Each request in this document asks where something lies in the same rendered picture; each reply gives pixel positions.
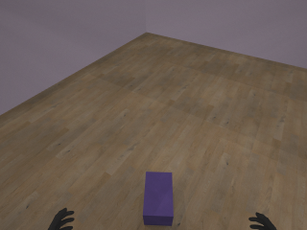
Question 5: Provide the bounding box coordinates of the carton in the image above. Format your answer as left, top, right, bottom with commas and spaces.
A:
143, 172, 174, 226

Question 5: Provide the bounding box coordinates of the left robot hand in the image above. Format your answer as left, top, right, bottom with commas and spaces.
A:
48, 208, 75, 230

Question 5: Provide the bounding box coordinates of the right robot hand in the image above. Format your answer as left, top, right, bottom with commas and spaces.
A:
249, 212, 276, 230

